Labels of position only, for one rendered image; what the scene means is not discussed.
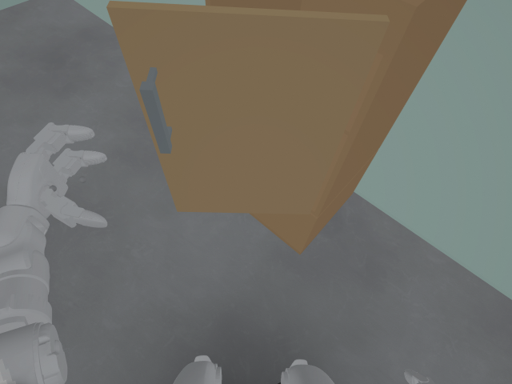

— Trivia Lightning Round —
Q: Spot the robot right thigh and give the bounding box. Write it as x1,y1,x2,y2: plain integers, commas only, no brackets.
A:
281,365,334,384

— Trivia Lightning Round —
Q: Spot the left robot shin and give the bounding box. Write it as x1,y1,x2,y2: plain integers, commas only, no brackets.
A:
194,355,211,362

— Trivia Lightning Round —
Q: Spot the left robot upper arm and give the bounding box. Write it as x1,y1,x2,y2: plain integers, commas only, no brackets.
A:
0,322,67,384

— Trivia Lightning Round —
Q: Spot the robot left forearm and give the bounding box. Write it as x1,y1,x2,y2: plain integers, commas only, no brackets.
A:
0,205,52,334

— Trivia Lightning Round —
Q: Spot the cupboard door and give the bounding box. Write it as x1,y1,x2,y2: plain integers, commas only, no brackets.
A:
106,1,390,214

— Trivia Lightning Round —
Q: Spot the handle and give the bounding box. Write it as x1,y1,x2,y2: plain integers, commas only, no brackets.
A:
139,67,172,154

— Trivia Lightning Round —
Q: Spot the left robot hand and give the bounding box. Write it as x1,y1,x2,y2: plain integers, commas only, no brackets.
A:
6,122,107,228

